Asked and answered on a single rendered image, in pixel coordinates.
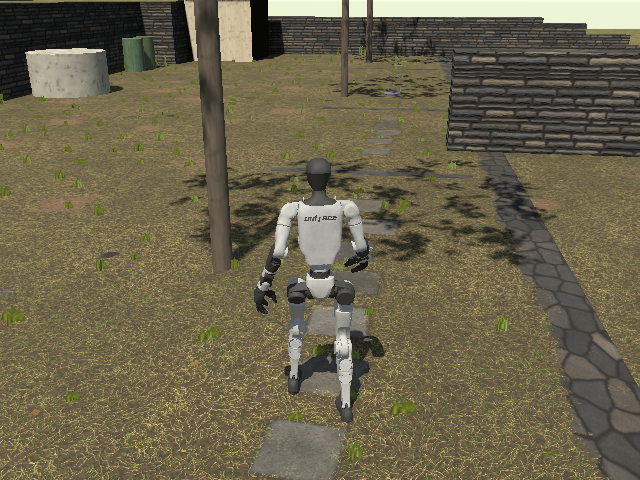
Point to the robot head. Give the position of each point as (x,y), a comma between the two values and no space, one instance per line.
(318,171)

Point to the left robot foot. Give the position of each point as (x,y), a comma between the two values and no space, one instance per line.
(293,384)

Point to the right robot hand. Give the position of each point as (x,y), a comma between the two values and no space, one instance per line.
(352,261)

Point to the robot right upper arm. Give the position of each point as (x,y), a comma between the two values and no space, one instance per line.
(351,211)

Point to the robot left forearm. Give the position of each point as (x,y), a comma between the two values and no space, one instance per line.
(269,272)

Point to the robot left upper arm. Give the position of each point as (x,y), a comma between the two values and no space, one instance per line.
(287,212)

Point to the left robot hand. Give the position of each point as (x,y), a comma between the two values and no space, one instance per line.
(259,299)

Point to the robot right forearm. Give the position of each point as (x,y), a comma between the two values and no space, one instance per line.
(362,257)

